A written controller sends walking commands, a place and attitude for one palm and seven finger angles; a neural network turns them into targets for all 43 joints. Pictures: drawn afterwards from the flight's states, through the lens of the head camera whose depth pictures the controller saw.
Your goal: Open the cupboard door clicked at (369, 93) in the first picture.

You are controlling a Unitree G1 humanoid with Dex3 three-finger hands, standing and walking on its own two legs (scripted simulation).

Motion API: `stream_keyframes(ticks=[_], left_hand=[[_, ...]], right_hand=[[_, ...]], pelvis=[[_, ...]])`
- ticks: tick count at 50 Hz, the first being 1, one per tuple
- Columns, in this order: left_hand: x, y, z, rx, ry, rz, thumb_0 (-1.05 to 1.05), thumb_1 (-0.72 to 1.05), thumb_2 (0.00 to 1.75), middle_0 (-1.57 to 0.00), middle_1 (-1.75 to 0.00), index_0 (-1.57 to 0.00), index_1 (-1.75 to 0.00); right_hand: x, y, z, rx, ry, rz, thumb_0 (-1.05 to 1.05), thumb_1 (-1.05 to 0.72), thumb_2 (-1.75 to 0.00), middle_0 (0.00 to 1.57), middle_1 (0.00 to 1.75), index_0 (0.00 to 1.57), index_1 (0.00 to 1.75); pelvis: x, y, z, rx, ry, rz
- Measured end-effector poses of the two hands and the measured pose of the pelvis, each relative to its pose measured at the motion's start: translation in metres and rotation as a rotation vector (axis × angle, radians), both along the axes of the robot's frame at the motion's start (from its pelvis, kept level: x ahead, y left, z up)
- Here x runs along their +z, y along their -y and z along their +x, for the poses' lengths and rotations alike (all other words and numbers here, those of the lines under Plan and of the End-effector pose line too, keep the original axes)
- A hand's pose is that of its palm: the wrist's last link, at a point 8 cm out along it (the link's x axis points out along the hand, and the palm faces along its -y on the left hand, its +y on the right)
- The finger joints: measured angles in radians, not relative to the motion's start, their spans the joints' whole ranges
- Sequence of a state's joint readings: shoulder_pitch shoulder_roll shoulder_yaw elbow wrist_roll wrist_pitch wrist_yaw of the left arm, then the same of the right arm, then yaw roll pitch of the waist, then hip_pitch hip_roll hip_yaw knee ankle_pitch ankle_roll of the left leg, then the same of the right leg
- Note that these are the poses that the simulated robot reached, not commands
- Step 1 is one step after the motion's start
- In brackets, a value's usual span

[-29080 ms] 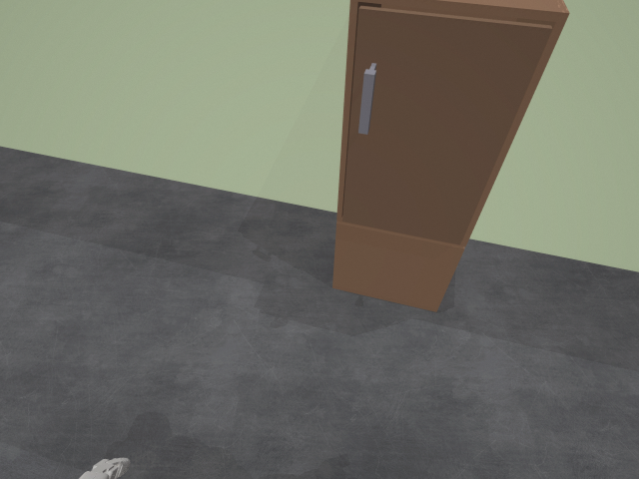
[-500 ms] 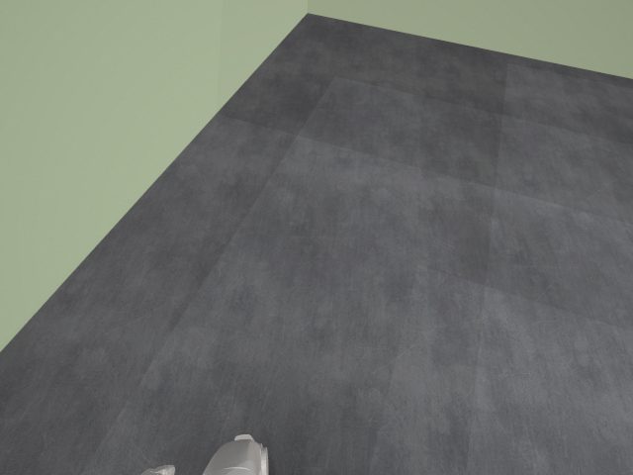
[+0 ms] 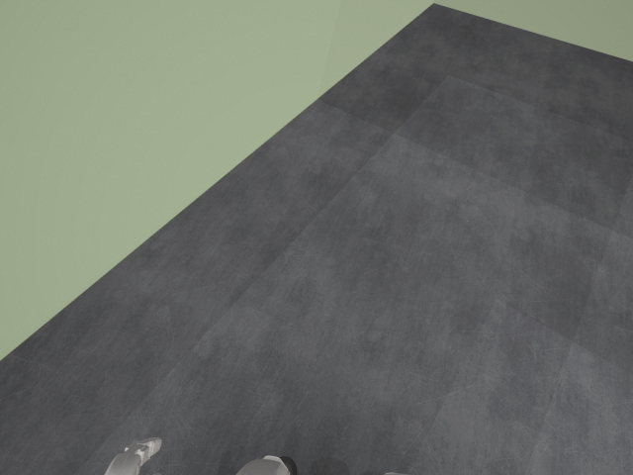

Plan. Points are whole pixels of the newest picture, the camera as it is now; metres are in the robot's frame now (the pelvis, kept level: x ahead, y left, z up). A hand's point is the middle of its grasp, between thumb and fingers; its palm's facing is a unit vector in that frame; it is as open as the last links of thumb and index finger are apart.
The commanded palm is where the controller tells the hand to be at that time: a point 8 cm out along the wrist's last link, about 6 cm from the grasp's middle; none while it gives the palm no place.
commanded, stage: turn to face it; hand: left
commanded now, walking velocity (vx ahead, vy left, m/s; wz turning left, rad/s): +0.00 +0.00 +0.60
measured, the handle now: out of the picture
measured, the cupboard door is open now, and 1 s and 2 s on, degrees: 53 53 53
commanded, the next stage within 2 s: none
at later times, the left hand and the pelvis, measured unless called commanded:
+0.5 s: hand out of the picture -0.03 +0.18 -0.19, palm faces +0.36 -0.90 -0.26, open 7.4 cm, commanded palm none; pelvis +0.01 -0.03 -0.01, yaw +20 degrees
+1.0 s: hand out of the picture +0.00 +0.11 -0.14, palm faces +0.58 -0.77 -0.27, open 7.4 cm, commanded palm none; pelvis +0.04 -0.10 +0.01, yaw +37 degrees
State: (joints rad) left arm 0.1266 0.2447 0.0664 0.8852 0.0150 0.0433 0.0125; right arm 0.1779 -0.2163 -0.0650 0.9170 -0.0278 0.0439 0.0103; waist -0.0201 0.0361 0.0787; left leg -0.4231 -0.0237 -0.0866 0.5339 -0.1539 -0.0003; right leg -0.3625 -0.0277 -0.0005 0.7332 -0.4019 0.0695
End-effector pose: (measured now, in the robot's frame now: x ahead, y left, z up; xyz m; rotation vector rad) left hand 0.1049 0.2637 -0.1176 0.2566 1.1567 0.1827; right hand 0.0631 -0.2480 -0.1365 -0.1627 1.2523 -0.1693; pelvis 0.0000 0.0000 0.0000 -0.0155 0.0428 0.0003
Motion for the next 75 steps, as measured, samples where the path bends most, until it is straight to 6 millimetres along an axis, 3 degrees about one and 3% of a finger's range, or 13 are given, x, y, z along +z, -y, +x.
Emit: stream_keyframes(ticks=[4, 12, 17, 23, 26, 33, 41, 49, 55, 61, 64, 69, 75], left_hand=[[0.004, 0.021, -0.019, 0.044, 0.014, 0.024, 0.01, 0.91, 0.90, -0.20, -0.30, -0.20, -0.30], [0.006, 0.059, -0.071, 0.177, -0.070, -0.030, 0.01, 0.90, 0.90, -0.20, -0.30, -0.20, -0.30], [-0.006, 0.063, -0.109, 0.279, -0.110, -0.062, 0.01, 0.91, 0.90, -0.20, -0.30, -0.20, -0.30], [-0.034, 0.045, -0.152, 0.396, -0.167, -0.083, 0.01, 0.91, 0.90, -0.20, -0.30, -0.20, -0.30], [-0.032, 0.036, -0.153, 0.436, -0.154, -0.065, 0.01, 0.91, 0.90, -0.20, -0.30, -0.20, -0.30], [-0.006, 0.029, -0.128, 0.469, -0.027, -0.023, 0.01, 0.91, 0.90, -0.20, -0.30, -0.20, -0.30], [0.007, 0.060, -0.111, 0.504, 0.049, 0.044, 0.01, 0.91, 0.90, -0.20, -0.30, -0.20, -0.30], [0.013, 0.117, -0.138, 0.622, -0.014, -0.017, 0.01, 0.91, 0.90, -0.20, -0.30, -0.20, -0.30], [0.001, 0.141, -0.172, 0.741, -0.035, -0.062, 0.01, 0.92, 0.90, -0.20, -0.30, -0.20, -0.30], [-0.028, 0.147, -0.227, 0.867, -0.072, -0.106, 0.01, 0.91, 0.90, -0.20, -0.30, -0.20, -0.30], [-0.035, 0.145, -0.247, 0.911, -0.107, -0.111, 0.01, 0.91, 0.90, -0.20, -0.30, -0.20, -0.30], [-0.021, 0.136, -0.252, 0.954, -0.069, -0.087, 0.01, 0.91, 0.90, -0.20, -0.30, -0.20, -0.30], [-0.004, 0.134, -0.242, 0.983, -0.015, -0.040, 0.01, 0.91, 0.90, -0.20, -0.30, -0.20, -0.30]], right_hand=[[-0.011, 0.025, 0.011, 0.028, -0.023, 0.014, 0.01, -0.90, -0.90, 0.20, 0.30, 0.20, 0.30], [0.007, 0.045, 0.058, 0.145, -0.026, -0.001, 0.01, -0.90, -0.90, 0.20, 0.30, 0.20, 0.30], [0.012, 0.029, 0.106, 0.269, 0.016, -0.020, 0.01, -0.91, -0.90, 0.20, 0.30, 0.19, 0.30], [0.014, -0.010, 0.160, 0.405, 0.158, -0.044, 0.01, -0.90, -0.90, 0.20, 0.30, 0.20, 0.30], [0.020, -0.019, 0.164, 0.448, 0.175, -0.047, 0.01, -0.90, -0.90, 0.20, 0.30, 0.20, 0.30], [0.018, -0.019, 0.153, 0.497, 0.114, -0.022, 0.01, -0.90, -0.90, 0.20, 0.30, 0.20, 0.30], [-0.012, 0.014, 0.155, 0.514, 0.018, 0.025, 0.01, -0.90, -0.90, 0.20, 0.30, 0.20, 0.30], [0.001, 0.026, 0.178, 0.592, -0.043, 0.011, 0.01, -0.90, -0.90, 0.20, 0.30, 0.20, 0.30], [0.009, -0.001, 0.204, 0.716, -0.028, -0.012, 0.01, -0.90, -0.90, 0.20, 0.30, 0.19, 0.30], [0.013, -0.059, 0.231, 0.860, 0.101, -0.017, 0.01, -0.90, -0.90, 0.20, 0.30, 0.20, 0.30], [0.019, -0.078, 0.234, 0.910, 0.152, -0.014, 0.01, -0.90, -0.90, 0.20, 0.30, 0.20, 0.30], [0.028, -0.086, 0.228, 0.961, 0.143, -0.023, 0.01, -0.90, -0.90, 0.20, 0.30, 0.20, 0.30], [0.022, -0.079, 0.226, 0.994, 0.084, -0.013, 0.01, -0.90, -0.90, 0.20, 0.30, 0.20, 0.30]], pelvis=[[-0.004, 0.022, 0.001, 0.055, 0.009, 0.023], [0.011, 0.042, 0.013, 0.171, 0.022, 0.075], [0.007, 0.042, 0.016, 0.243, 0.029, 0.075], [-0.013, 0.029, 0.016, 0.328, 0.037, 0.054], [-0.010, 0.030, 0.014, 0.352, 0.046, 0.048], [0.001, 0.043, 0.015, 0.421, 0.041, 0.032], [-0.007, 0.079, 0.031, 0.513, 0.024, 0.041], [0.010, 0.095, 0.044, 0.634, 0.023, 0.078], [0.010, 0.097, 0.044, 0.726, 0.026, 0.078], [-0.008, 0.085, 0.031, 0.811, 0.036, 0.045], [-0.010, 0.084, 0.026, 0.836, 0.043, 0.053], [0.001, 0.086, 0.023, 0.888, 0.042, 0.033], [0.006, 0.094, 0.031, 0.944, 0.027, 0.022]])
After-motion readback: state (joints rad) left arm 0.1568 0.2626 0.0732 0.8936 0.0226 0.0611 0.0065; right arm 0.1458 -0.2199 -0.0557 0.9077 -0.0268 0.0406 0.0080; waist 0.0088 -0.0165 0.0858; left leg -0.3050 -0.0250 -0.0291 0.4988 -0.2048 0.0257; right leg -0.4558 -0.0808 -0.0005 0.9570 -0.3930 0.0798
